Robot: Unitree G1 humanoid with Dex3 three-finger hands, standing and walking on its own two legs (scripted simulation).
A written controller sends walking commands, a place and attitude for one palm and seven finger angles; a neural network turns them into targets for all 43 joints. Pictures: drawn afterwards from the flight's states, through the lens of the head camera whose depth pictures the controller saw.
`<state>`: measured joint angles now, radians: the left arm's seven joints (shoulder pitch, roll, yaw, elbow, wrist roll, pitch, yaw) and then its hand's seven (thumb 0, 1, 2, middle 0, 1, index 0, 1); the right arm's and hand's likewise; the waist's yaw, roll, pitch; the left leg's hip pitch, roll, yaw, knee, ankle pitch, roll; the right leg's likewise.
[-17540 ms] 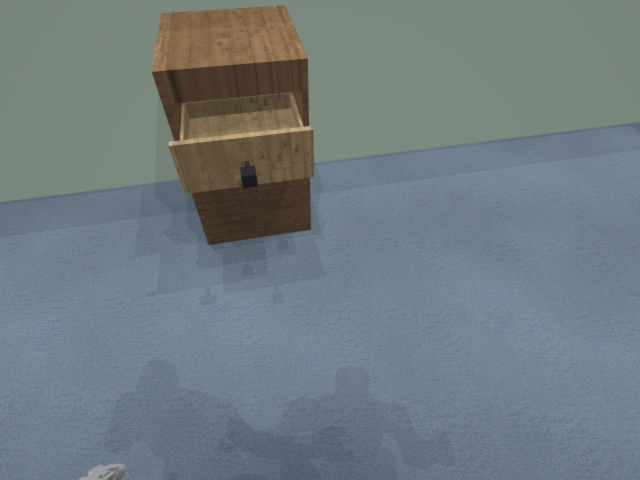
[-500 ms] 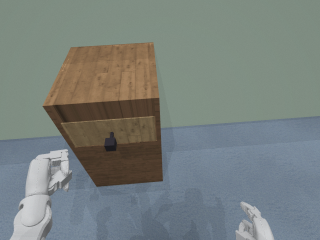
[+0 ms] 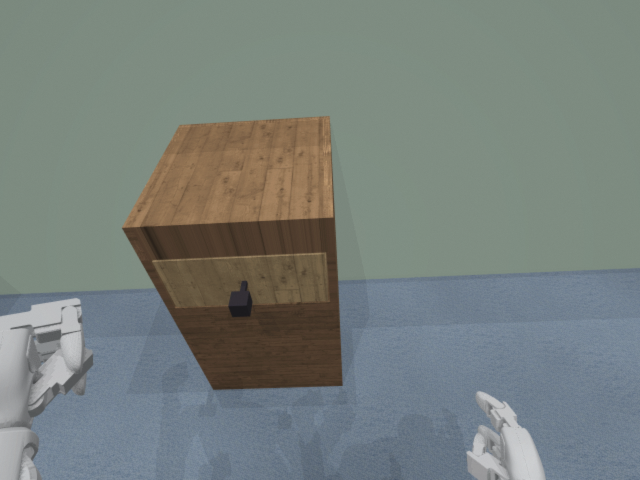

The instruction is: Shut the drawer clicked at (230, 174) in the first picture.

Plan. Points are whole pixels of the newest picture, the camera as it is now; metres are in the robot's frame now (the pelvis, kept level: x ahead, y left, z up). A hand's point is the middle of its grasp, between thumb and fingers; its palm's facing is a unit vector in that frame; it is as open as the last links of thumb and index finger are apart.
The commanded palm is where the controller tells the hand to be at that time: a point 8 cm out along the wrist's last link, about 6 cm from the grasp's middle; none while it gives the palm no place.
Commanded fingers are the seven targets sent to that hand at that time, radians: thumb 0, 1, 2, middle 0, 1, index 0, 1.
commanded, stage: step back with the hand held close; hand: left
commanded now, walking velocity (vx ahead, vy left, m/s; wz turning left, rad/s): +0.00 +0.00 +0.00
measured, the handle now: (242, 296) +0.54 +0.27 -0.22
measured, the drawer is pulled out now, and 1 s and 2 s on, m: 0.00 0.00 0.00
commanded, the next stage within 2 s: stop stepping back and stand still in 1.60 s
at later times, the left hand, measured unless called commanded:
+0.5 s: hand (74, 376) +0.16 +0.25 +0.15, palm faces +0.29 -0.81 -0.50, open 3.3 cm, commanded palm +0.10 +0.30 +0.18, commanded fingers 0.00 0.90 0.90 -1.40 -1.60 -1.40 -1.60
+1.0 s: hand out of the picture +0.10 +0.27 +0.16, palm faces +0.41 -0.79 -0.46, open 3.3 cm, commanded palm +0.03 +0.31 +0.18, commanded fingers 0.00 0.90 0.90 -1.40 -1.60 -1.40 -1.60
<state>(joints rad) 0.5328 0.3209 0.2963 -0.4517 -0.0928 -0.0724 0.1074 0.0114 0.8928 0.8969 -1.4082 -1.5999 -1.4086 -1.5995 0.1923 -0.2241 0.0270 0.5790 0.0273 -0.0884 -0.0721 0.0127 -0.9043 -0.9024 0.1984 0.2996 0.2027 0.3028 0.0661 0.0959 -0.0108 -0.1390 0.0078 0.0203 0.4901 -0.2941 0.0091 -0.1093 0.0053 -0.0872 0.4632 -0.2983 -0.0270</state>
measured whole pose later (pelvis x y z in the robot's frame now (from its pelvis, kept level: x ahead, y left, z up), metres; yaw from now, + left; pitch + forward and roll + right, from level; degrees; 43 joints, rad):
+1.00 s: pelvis -0.09 +0.03 -0.01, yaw +1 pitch +1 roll -2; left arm 0.61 0.38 0.40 -0.60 -0.03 -0.26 0.15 0.01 0.89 0.90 -1.41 -1.60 -1.41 -1.60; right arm 0.21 -0.21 -0.01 0.56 0.01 -0.09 -0.06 0.01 -0.90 -0.90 0.20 0.30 0.21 0.30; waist 0.00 0.03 0.03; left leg -0.45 -0.01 0.00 0.65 -0.24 0.05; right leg -0.38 0.02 -0.05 0.56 -0.20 0.00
